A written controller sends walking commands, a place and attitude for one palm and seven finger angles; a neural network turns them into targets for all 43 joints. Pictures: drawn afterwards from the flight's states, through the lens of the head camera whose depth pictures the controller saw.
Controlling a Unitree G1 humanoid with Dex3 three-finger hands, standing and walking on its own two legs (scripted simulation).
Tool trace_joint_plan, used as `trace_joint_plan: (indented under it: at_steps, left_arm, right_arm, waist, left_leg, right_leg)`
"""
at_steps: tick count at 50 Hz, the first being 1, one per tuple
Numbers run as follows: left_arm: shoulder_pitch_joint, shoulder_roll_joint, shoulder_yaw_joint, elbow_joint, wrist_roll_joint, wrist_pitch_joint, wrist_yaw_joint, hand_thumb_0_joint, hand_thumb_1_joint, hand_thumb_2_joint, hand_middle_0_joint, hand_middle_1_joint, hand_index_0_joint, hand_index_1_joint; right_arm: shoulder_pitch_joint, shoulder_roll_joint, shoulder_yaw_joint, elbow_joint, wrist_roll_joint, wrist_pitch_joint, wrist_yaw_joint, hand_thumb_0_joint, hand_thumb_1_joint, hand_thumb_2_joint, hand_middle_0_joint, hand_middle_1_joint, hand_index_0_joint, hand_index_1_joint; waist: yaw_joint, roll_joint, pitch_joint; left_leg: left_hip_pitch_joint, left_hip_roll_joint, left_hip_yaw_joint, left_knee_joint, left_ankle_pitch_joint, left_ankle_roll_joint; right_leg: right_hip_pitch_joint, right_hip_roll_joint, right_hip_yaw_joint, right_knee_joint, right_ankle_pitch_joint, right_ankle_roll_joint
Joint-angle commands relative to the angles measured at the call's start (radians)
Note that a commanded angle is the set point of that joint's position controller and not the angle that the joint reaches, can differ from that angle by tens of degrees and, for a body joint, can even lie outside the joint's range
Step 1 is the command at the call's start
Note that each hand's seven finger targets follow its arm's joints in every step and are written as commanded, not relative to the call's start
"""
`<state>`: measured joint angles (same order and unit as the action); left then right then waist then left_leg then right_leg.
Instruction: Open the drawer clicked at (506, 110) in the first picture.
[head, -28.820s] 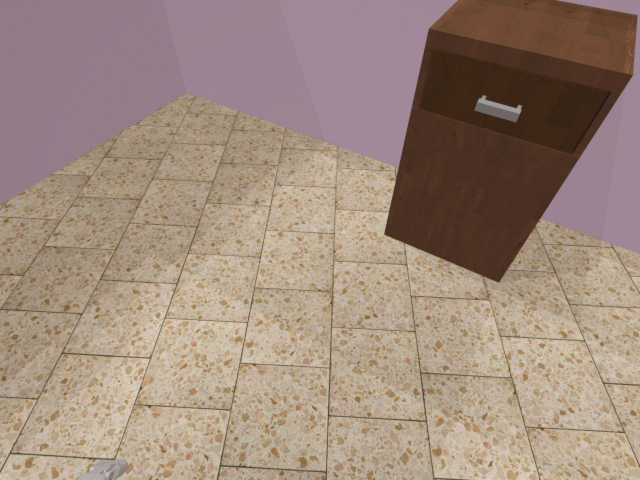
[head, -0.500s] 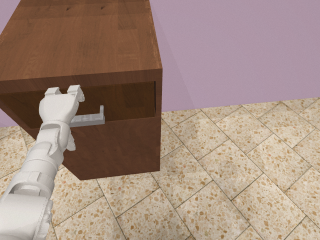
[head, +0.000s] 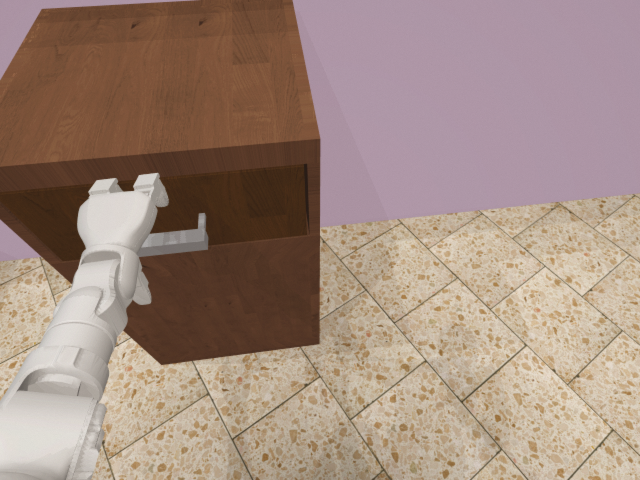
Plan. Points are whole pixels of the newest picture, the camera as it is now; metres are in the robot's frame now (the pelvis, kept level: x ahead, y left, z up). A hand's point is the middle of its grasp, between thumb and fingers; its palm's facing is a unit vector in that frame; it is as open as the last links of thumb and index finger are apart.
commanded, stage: re-aim the fingers above the handle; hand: left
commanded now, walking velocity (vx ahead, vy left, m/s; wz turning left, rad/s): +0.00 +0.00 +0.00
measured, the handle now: (171, 232) +0.48 +0.26 -0.04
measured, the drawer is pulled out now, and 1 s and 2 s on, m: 0.00 0.00 0.00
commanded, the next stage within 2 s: lower the fingers behind the handle in 1.38 s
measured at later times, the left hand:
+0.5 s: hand (157, 237) +0.43 +0.24 +0.01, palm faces -0.02 -0.04 -1.00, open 13.8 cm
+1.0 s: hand (151, 236) +0.43 +0.25 +0.01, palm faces -0.03 -0.03 -1.00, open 13.8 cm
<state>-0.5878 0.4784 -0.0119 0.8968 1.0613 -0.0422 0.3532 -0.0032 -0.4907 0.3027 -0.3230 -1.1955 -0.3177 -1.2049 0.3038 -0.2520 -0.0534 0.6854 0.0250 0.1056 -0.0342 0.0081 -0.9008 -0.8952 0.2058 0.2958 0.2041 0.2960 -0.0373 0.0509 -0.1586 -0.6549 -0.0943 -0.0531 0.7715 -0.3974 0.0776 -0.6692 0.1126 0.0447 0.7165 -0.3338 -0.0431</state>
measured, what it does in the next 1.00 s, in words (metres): stands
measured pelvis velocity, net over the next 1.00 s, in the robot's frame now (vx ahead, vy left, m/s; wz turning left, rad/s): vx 0.00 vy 0.00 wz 0.00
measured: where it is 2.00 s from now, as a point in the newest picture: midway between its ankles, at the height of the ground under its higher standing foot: outside the picture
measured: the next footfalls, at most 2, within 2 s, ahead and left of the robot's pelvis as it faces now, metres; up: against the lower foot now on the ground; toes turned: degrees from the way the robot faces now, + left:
none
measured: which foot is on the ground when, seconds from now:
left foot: down 0.00-1.00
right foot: down 0.00-1.00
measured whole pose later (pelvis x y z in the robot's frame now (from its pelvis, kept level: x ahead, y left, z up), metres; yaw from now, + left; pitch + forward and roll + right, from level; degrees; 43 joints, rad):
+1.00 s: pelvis +0.00 +0.00 +0.00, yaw +0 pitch +18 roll -2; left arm -0.63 0.46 -0.03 0.93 1.07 -0.03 0.36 0.00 -0.49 0.30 -0.32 -1.20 -0.32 -1.21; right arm 0.31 -0.25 -0.05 0.68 0.02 0.09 -0.03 0.01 -0.90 -0.90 0.21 0.30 0.20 0.30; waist -0.05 0.04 -0.16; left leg -0.67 -0.09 -0.05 0.77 -0.40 0.08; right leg -0.68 0.11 0.04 0.72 -0.34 -0.05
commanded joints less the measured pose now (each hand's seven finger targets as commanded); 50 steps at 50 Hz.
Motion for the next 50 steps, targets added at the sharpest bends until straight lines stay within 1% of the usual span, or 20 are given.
trace_joint_plan:
  at_steps: [1, 2, 3, 6, 8, 12, 15, 17, 18, 19, 21, 23, 25, 29, 33, 44, 45, 47, 49, 50]
  left_arm:
    - [-0.413, 0.277, 0.083, -0.162, 0.008, 0.002, 0.036, 0.0, -0.5, 0.3, -0.3, -1.2, -0.3, -1.2]
    - [-0.44, 0.242, 0.046, -0.164, 0.009, 0.003, 0.036, 0.0, -0.5, 0.3, -0.3, -1.2, -0.3, -1.2]
    - [-0.444, 0.279, 0.077, -0.157, 0.016, 0.002, 0.041, 0.0, -0.5, 0.3, -0.3, -1.2, -0.3, -1.2]
    - [-0.447, 0.295, 0.089, -0.146, 0.017, 0.001, 0.041, 0.0, -0.5, 0.3, -0.3, -1.2, -0.3, -1.2]
    - [-0.462, 0.262, 0.061, -0.148, 0.014, 0.001, 0.039, 0.0, -0.5, 0.3, -0.3, -1.2, -0.3, -1.2]
    - [-0.433, 0.305, 0.094, -0.13, 0.015, 0.001, 0.032, 0.0, -0.5, 0.3, -0.3, -1.2, -0.3, -1.2]
    - [-0.405, 0.277, 0.081, -0.141, 0.008, -0.007, 0.024, 0.0, -0.5, 0.3, -0.3, -1.2, -0.3, -1.2]
    - [-0.39, 0.176, 0.016, -0.169, -0.009, -0.007, 0.019, 0.0, -0.5, 0.3, -0.3, -1.2, -0.3, -1.2]
    - [-0.425, 0.14, -0.018, -0.178, -0.013, -0.006, 0.019, 0.0, -0.5, 0.3, -0.3, -1.2, -0.3, -1.2]
    - [-0.459, 0.147, -0.009, -0.188, -0.016, -0.011, 0.021, 0.0, -0.5, 0.3, -0.3, -1.2, -0.3, -1.2]
    - [-0.444, 0.263, 0.084, -0.179, 0.003, -0.01, 0.041, 0.0, -0.5, 0.3, -0.3, -1.2, -0.3, -1.2]
    - [-0.472, 0.275, 0.09, -0.176, 0.02, -0.001, 0.062, 0.0, -0.5, 0.3, -0.3, -1.2, -0.3, -1.2]
    - [-0.443, 0.335, 0.141, -0.149, 0.022, 0.017, 0.078, 0.0, -0.5, 0.3, -0.3, -1.2, -0.3, -1.2]
    - [-0.432, 0.289, 0.102, -0.124, 0.013, 0.046, 0.071, 0.0, -0.5, 0.3, -0.3, -1.2, -0.3, -1.2]
    - [-0.412, 0.302, 0.108, -0.106, 0.011, 0.053, 0.057, 0.0, -0.5, 0.3, -0.3, -1.2, -0.3, -1.2]
    - [-0.441, 0.209, 0.04, -0.18, 0.007, 0.003, 0.035, 0.0, -0.5, 0.3, -0.3, -1.2, -0.3, -1.2]
    - [-0.445, 0.205, 0.038, -0.173, 0.007, 0.002, 0.038, 0.0, -0.5, 0.3, -0.3, -1.2, -0.3, -1.2]
    - [-0.452, 0.206, 0.037, -0.161, 0.01, 0.008, 0.045, 0.0, -0.5, 0.3, -0.3, -1.2, -0.3, -1.2]
    - [-0.473, 0.264, 0.083, -0.165, 0.014, 0.01, 0.056, 0.0, -0.5, 0.3, -0.3, -1.2, -0.3, -1.2]
    - [-0.466, 0.256, 0.076, -0.165, 0.016, 0.013, 0.06, 0.0, -0.5, 0.3, -0.3, -1.2, -0.3, -1.2]
  right_arm:
    - [0.049, -0.152, -0.043, -0.085, -0.005, -0.024, -0.015, 0.0, -0.9, -0.9, 0.2, 0.3, 0.2, 0.3]
    - [0.047, -0.147, -0.04, -0.091, -0.005, -0.026, -0.015, 0.0, -0.9, -0.9, 0.2, 0.3, 0.2, 0.3]
    - [0.046, -0.148, -0.041, -0.086, -0.005, -0.028, -0.017, 0.0, -0.9, -0.9, 0.2, 0.3, 0.2, 0.3]
    - [0.05, -0.148, -0.038, -0.091, -0.006, -0.03, -0.018, 0.0, -0.9, -0.9, 0.2, 0.3, 0.2, 0.3]
    - [0.052, -0.145, -0.039, -0.095, -0.007, -0.034, -0.016, 0.0, -0.9, -0.9, 0.2, 0.3, 0.2, 0.3]
    - [0.057, -0.148, -0.037, -0.099, -0.008, -0.03, -0.019, 0.0, -0.9, -0.9, 0.2, 0.3, 0.2, 0.3]
    - [0.066, -0.145, -0.042, -0.1, -0.008, -0.031, -0.015, 0.0, -0.9, -0.9, 0.2, 0.3, 0.2, 0.3]
    - [0.066, -0.139, -0.047, -0.103, -0.006, -0.034, -0.007, 0.0, -0.9, -0.9, 0.2, 0.3, 0.2, 0.3]
    - [0.067, -0.14, -0.049, -0.098, -0.005, -0.035, -0.006, 0.0, -0.9, -0.9, 0.2, 0.3, 0.2, 0.3]
    - [0.071, -0.141, -0.051, -0.09, -0.008, -0.038, -0.006, 0.0, -0.9, -0.9, 0.2, 0.3, 0.2, 0.3]
    - [0.072, -0.147, -0.049, -0.083, -0.011, -0.033, -0.01, 0.0, -0.9, -0.9, 0.2, 0.3, 0.2, 0.3]
    - [0.067, -0.144, -0.043, -0.081, -0.014, -0.03, -0.009, 0.0, -0.9, -0.9, 0.2, 0.3, 0.2, 0.3]
    - [0.059, -0.146, -0.037, -0.079, -0.017, -0.025, -0.009, 0.0, -0.9, -0.9, 0.2, 0.3, 0.2, 0.3]
    - [0.054, -0.145, -0.036, -0.091, -0.013, -0.023, -0.007, 0.0, -0.9, -0.9, 0.2, 0.3, 0.2, 0.3]
    - [0.058, -0.145, -0.034, -0.092, -0.007, -0.02, -0.011, 0.0, -0.9, -0.9, 0.2, 0.3, 0.2, 0.3]
    - [0.069, -0.143, -0.048, -0.094, -0.009, -0.035, -0.011, 0.0, -0.9, -0.9, 0.2, 0.3, 0.2, 0.3]
    - [0.073, -0.143, -0.05, -0.089, -0.008, -0.037, -0.01, 0.0, -0.9, -0.9, 0.2, 0.3, 0.2, 0.3]
    - [0.073, -0.145, -0.048, -0.086, -0.009, -0.036, -0.008, 0.0, -0.9, -0.9, 0.2, 0.3, 0.2, 0.3]
    - [0.072, -0.149, -0.048, -0.079, -0.013, -0.035, -0.009, 0.0, -0.9, -0.9, 0.2, 0.3, 0.2, 0.3]
    - [0.072, -0.147, -0.047, -0.083, -0.012, -0.033, -0.008, 0.0, -0.9, -0.9, 0.2, 0.3, 0.2, 0.3]
  waist:
    - [-0.015, -0.003, -0.328]
    - [-0.022, 0.013, -0.328]
    - [-0.017, 0.011, -0.319]
    - [-0.008, 0.029, -0.345]
    - [-0.018, 0.032, -0.35]
    - [-0.007, 0.022, -0.378]
    - [-0.006, 0.027, -0.389]
    - [-0.02, 0.012, -0.375]
    - [-0.041, -0.005, -0.364]
    - [-0.046, 0.002, -0.36]
    - [-0.016, 0.019, -0.388]
    - [-0.012, 0.032, -0.383]
    - [0.01, 0.026, -0.39]
    - [0.001, 0.018, -0.402]
    - [0.002, -0.013, -0.374]
    - [-0.021, 0.043, -0.385]
    - [-0.028, 0.024, -0.376]
    - [-0.027, 0.022, -0.356]
    - [-0.018, 0.034, -0.381]
    - [-0.016, 0.034, -0.4]
  left_leg:
    - [0.212, 0.064, -0.009, -0.067, 0.422, -0.048]
    - [0.202, 0.059, 0.0, -0.069, 0.393, -0.042]
    - [0.196, 0.061, -0.002, -0.072, 0.384, -0.043]
    - [0.196, 0.058, -0.001, -0.066, 0.389, -0.042]
    - [0.201, 0.059, 0.003, -0.061, 0.395, -0.042]
    - [0.178, 0.056, 0.009, -0.052, 0.416, -0.039]
    - [0.205, 0.06, 0.006, -0.045, 0.469, -0.041]
    - [0.225, 0.065, 0.004, -0.044, 0.477, -0.04]
    - [0.236, 0.067, -0.003, -0.042, 0.465, -0.039]
    - [0.241, 0.07, -0.008, -0.042, 0.473, -0.04]
    - [0.23, 0.063, -0.002, -0.04, 0.472, -0.04]
    - [0.198, 0.06, 0.002, -0.046, 0.458, -0.043]
    - [0.16, 0.054, 0.009, -0.051, 0.447, -0.041]
    - [0.161, 0.056, 0.016, -0.058, 0.458, -0.039]
    - [0.148, 0.055, 0.02, -0.068, 0.431, -0.034]
    - [0.257, 0.069, -0.003, -0.052, 0.517, -0.046]
    - [0.262, 0.071, -0.007, -0.048, 0.514, -0.046]
    - [0.239, 0.067, -0.006, -0.049, 0.486, -0.047]
    - [0.235, 0.066, -0.007, -0.049, 0.498, -0.049]
    - [0.238, 0.064, -0.005, -0.046, 0.494, -0.048]
  right_leg:
    - [0.162, -0.037, -0.02, -0.052, 0.257, -0.013]
    - [0.163, -0.039, -0.019, -0.057, 0.249, -0.011]
    - [0.162, -0.04, -0.016, -0.057, 0.243, -0.014]
    - [0.168, -0.039, -0.015, -0.047, 0.247, -0.015]
    - [0.161, -0.04, -0.018, -0.047, 0.255, -0.013]
    - [0.193, -0.04, -0.007, -0.038, 0.298, -0.01]
    - [0.191, -0.038, -0.011, -0.035, 0.322, -0.01]
    - [0.174, -0.037, -0.017, -0.044, 0.32, -0.007]
    - [0.152, -0.036, -0.018, -0.049, 0.304, -0.005]
    - [0.139, -0.037, -0.02, -0.049, 0.296, -0.007]
    - [0.166, -0.036, -0.011, -0.038, 0.312, -0.011]
    - [0.171, -0.038, -0.015, -0.029, 0.309, -0.013]
    - [0.213, -0.04, -0.007, -0.024, 0.322, -0.014]
    - [0.242, -0.039, -0.008, -0.032, 0.345, -0.012]
    - [0.251, -0.042, -0.005, -0.045, 0.34, -0.007]
    - [0.165, -0.036, -0.02, -0.045, 0.316, -0.012]
    - [0.15, -0.036, -0.021, -0.045, 0.309, -0.009]
    - [0.142, -0.034, -0.022, -0.044, 0.295, -0.01]
    - [0.161, -0.035, -0.019, -0.037, 0.308, -0.015]
    - [0.166, -0.035, -0.019, -0.033, 0.309, -0.012]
